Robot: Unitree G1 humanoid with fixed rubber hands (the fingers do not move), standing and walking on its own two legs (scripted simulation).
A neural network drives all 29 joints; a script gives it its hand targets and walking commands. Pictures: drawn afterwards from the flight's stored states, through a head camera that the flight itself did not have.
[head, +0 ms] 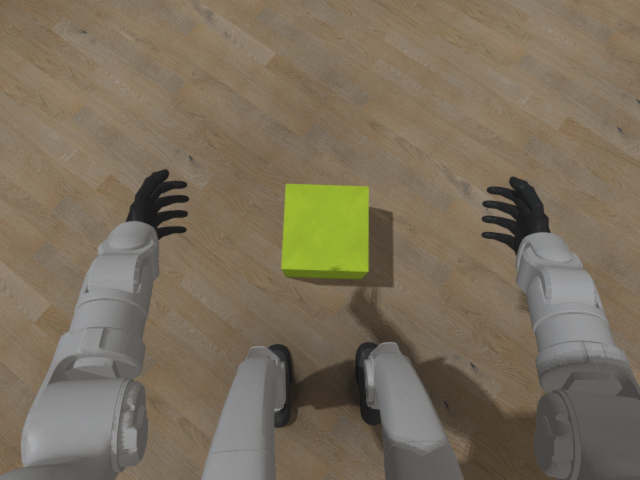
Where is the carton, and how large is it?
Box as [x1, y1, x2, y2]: [281, 184, 368, 279]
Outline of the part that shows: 286,184 281,269 285,276 360,279 367,272 368,186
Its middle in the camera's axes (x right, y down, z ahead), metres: +0.01 -0.02 +1.04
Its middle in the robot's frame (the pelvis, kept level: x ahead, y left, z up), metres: +0.52 -0.03 -0.62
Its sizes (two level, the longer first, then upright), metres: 0.221 0.213 0.150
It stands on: the floor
